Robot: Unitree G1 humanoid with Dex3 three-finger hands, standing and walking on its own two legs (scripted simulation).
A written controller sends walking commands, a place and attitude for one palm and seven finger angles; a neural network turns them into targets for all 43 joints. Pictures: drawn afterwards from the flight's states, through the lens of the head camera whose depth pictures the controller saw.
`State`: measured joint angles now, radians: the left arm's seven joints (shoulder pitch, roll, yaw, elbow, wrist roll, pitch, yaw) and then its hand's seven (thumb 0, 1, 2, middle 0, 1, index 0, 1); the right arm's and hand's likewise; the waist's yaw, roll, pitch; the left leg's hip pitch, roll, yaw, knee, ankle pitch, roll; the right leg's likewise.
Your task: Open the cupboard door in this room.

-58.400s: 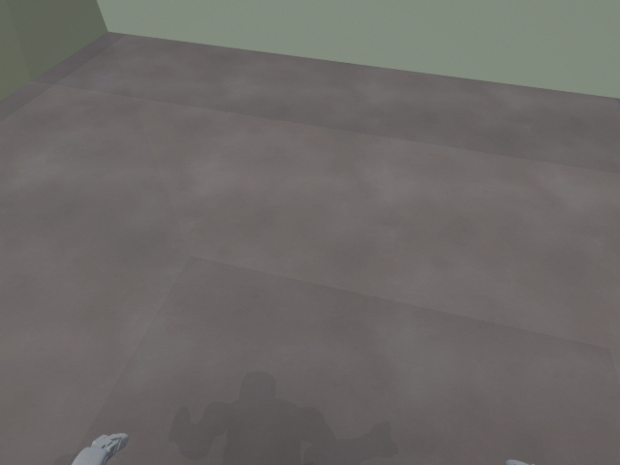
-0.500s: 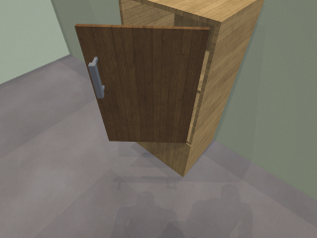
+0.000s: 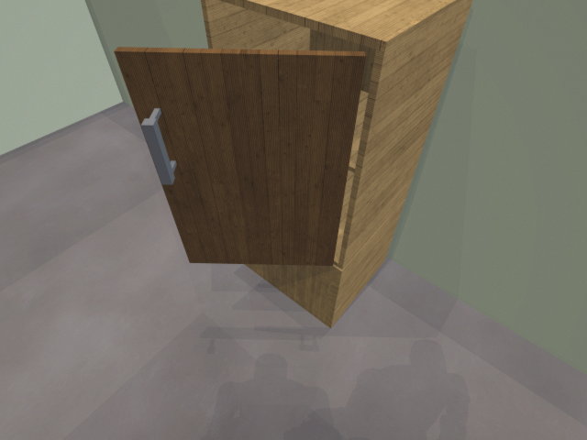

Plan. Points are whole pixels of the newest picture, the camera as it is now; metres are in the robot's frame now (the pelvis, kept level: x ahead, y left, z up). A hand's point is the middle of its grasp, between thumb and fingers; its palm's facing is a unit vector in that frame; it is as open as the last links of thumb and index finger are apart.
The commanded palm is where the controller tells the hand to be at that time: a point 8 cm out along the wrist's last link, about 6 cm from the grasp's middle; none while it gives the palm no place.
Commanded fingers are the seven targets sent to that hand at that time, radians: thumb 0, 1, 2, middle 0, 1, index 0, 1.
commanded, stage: shuffle to correct the standing spot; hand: left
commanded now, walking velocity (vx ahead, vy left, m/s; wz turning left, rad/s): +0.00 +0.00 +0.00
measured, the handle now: (162, 147) +0.60 +0.29 +0.06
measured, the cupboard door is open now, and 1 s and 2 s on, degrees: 38 38 38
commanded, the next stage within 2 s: come to a stop and stand still in 0.50 s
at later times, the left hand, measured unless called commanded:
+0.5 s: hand out of the picture +0.03 +0.21 -0.18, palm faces +0.05 -0.98 -0.17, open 7.4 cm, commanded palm none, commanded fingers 0.00 0.90 0.90 -0.20 -0.30 -0.20 -0.30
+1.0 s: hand out of the picture +0.08 +0.27 -0.19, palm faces +0.05 -0.98 -0.19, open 7.4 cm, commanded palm none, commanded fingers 0.00 0.90 0.90 -0.20 -0.30 -0.20 -0.30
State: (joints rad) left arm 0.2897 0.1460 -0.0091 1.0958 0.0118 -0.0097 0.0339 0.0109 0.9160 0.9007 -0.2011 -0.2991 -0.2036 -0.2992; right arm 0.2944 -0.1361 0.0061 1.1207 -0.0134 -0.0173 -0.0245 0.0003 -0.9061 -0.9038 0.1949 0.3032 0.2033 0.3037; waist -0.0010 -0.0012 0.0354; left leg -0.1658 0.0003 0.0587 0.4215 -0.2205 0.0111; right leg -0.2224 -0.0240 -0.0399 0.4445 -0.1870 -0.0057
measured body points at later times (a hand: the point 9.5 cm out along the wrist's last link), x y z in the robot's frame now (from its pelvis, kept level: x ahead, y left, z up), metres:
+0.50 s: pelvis +0.04 +0.04 -0.01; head +0.04 +0.05 +0.44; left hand +0.03 +0.26 -0.17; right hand -0.01 -0.19 -0.16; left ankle +0.01 +0.11 -0.74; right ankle +0.03 -0.09 -0.73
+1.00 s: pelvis +0.06 +0.09 -0.01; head +0.09 +0.10 +0.44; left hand +0.08 +0.32 -0.17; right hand +0.12 -0.14 -0.16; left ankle +0.11 +0.19 -0.74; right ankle +0.05 -0.02 -0.74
